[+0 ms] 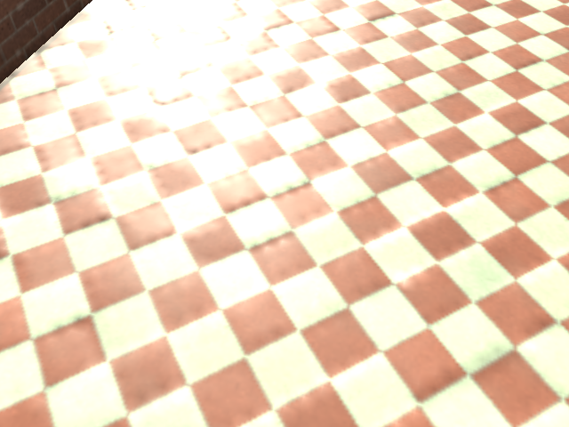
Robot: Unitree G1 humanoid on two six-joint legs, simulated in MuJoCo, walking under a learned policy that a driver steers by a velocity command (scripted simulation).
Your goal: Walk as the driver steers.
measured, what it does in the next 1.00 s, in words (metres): walks ahead: left foot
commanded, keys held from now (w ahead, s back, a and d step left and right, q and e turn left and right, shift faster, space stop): no key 0.26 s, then w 0.74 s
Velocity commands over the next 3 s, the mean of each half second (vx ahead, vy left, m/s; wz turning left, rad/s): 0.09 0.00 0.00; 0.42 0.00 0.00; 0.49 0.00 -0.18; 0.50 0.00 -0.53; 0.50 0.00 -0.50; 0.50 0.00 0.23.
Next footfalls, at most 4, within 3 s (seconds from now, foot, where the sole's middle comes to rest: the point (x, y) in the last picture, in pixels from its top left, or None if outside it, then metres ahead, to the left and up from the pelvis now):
0.94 left None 0.42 0.10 -0.77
1.48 right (357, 346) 0.72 -0.14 -0.77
1.98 left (308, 246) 1.05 -0.02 -0.77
2.50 right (432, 226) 1.13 -0.40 -0.77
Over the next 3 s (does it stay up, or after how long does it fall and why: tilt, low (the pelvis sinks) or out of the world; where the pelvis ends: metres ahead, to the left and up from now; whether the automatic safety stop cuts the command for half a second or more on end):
stays up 1.29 -0.37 -0.01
